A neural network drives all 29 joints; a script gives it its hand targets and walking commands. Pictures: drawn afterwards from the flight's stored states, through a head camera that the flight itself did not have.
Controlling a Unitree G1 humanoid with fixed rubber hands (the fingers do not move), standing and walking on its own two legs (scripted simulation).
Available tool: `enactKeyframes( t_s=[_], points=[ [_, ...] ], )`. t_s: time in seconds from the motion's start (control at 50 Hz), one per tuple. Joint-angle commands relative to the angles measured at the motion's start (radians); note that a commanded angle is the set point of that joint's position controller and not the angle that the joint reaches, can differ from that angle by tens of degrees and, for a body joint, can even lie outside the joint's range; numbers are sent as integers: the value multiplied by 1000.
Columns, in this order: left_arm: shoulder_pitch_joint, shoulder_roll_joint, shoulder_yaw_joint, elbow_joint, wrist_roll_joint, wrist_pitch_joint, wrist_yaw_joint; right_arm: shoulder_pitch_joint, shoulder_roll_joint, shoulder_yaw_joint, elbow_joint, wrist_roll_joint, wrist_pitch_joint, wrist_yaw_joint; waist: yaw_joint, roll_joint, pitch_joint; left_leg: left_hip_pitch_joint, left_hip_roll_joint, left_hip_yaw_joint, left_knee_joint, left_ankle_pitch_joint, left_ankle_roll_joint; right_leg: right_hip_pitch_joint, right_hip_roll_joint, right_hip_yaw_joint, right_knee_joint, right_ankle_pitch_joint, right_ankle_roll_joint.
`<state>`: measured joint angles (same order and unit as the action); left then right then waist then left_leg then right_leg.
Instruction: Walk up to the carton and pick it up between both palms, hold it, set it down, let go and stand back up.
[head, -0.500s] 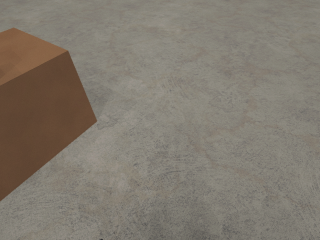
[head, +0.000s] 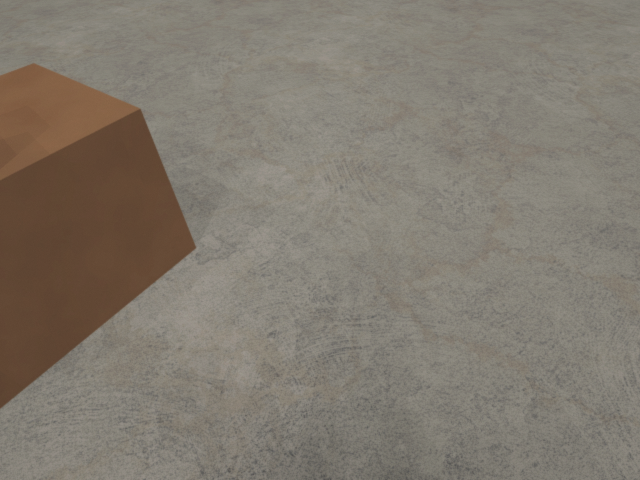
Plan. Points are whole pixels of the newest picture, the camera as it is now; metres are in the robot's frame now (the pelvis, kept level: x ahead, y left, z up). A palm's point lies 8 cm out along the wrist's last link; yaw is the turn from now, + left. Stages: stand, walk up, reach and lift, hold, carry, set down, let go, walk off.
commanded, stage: stand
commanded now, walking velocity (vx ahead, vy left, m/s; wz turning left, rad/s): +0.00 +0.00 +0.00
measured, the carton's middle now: out of the picture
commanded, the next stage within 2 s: walk up in 1.36 s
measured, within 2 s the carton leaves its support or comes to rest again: neither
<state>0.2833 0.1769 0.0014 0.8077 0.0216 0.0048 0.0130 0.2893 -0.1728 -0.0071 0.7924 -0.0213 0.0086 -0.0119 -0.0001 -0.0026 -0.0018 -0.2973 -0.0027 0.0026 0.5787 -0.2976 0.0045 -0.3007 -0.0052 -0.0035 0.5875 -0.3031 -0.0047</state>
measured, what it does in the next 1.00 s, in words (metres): stands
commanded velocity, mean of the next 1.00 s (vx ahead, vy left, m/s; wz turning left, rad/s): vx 0.00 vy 0.00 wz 0.00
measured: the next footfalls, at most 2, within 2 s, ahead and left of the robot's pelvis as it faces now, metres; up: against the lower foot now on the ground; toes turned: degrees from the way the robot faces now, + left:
left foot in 1.96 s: +0.09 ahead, +0.31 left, +0.00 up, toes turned +26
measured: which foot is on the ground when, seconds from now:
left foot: down 0.00-1.00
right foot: down 0.00-1.00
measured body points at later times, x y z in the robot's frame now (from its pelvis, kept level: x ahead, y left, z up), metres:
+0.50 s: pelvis +0.00 +0.00 +0.01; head +0.00 +0.00 +0.46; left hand +0.03 +0.23 -0.14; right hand +0.04 -0.22 -0.15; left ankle +0.00 +0.12 -0.73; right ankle +0.00 -0.12 -0.73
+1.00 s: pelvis -0.01 +0.00 +0.01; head -0.01 +0.00 +0.46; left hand -0.02 +0.22 -0.15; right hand -0.02 -0.20 -0.15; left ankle +0.00 +0.12 -0.73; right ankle +0.00 -0.12 -0.73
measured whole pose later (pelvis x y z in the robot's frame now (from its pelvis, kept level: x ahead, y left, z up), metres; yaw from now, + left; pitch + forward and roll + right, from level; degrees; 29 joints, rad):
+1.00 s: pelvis -0.01 +0.00 +0.01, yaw +0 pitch -2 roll +0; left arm 0.32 0.11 0.02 1.10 0.02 0.00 0.04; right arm 0.32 -0.11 -0.01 1.11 -0.01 0.00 -0.03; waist 0.00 0.01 0.03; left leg -0.20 -0.01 0.01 0.45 -0.22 0.01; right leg -0.21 -0.01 0.00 0.46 -0.22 0.00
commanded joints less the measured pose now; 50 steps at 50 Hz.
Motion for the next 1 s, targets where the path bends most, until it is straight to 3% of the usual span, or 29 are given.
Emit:
enactKeyframes(
  t_s=[0.0, 0.22, 0.28, 0.36, 0.46, 0.5, 0.98],
  points=[
    [15, 98, 32, -45, -2, -23, 8, 14, -97, -31, -44, 1, -26, -9, 0, 2, -19, 17, 55, -71, -103, 112, 43, 11, -51, 73, -118, 110, -41],
    [38, 87, 41, 29, 1, -25, 16, 21, -86, -38, 43, 2, -25, -15, 5, 25, 2, 38, 56, -77, -118, 153, 42, 42, -56, 85, -138, 151, -47],
    [40, 85, 45, 49, -2, -26, 19, 22, -80, -39, 63, 3, -21, -18, 1, -4, 15, 66, 55, -75, -120, 167, 41, 34, -63, 93, -154, 166, -51],
    [55, 77, 47, 84, -1, -22, 21, 33, -79, -41, 100, 4, -20, -18, -1, -22, 25, 64, 59, -78, -139, 141, 42, 42, -56, 90, -165, 138, -47],
    [59, 70, 46, 119, -3, -21, 25, 40, -59, -35, 145, 6, -20, -20, -1, 7, 35, 74, 61, -82, -158, 144, 42, 53, -62, 88, -180, 139, -44],
    [62, 59, 45, 138, -5, -22, 26, 45, -65, -37, 160, 5, -21, -21, -2, -10, 42, 77, 62, -79, -163, 139, 40, 50, -58, 88, -189, 126, -43],
    [102, 13, 35, 278, -7, -14, 29, 77, -12, -17, 303, 6, -17, -27, 3, 14, 84, 63, 67, -82, -223, 60, 36, 52, -54, 84, -227, 67, -26]
  ],
)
